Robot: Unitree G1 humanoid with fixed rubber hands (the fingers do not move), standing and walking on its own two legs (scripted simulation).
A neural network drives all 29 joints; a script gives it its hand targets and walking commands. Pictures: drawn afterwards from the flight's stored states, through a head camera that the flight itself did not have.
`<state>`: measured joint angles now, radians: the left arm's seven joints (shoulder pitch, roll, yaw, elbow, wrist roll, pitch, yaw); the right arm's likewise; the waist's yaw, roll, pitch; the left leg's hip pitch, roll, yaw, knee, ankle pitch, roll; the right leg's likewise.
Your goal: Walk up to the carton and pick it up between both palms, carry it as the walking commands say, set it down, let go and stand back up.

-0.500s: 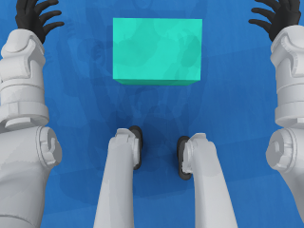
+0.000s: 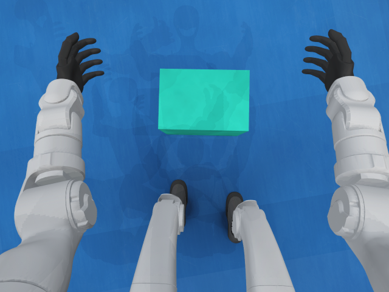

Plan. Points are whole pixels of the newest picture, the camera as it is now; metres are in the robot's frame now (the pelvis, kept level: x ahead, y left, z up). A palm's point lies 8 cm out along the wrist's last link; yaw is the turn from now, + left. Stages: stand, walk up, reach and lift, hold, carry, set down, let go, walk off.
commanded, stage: let go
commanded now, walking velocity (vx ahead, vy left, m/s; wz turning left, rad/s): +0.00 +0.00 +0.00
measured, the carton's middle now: (203, 106) +0.52 +0.02 -0.55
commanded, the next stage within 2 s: stand in 1.12 s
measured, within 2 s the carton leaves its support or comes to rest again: neither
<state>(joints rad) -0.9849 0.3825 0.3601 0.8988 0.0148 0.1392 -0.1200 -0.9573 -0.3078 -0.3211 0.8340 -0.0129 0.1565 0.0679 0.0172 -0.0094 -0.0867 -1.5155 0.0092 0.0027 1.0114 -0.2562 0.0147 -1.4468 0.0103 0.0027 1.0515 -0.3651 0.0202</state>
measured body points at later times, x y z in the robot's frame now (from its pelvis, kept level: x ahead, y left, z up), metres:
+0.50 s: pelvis +0.05 -0.01 +0.08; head +0.20 +0.00 +0.51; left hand +0.32 +0.24 -0.01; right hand +0.34 -0.24 -0.01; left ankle +0.08 +0.11 -0.63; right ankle +0.04 -0.13 -0.63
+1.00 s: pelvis +0.07 -0.02 +0.11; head +0.09 -0.01 +0.56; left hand +0.24 +0.22 +0.04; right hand +0.24 -0.25 +0.04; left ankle +0.08 +0.11 -0.63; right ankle +0.04 -0.13 -0.63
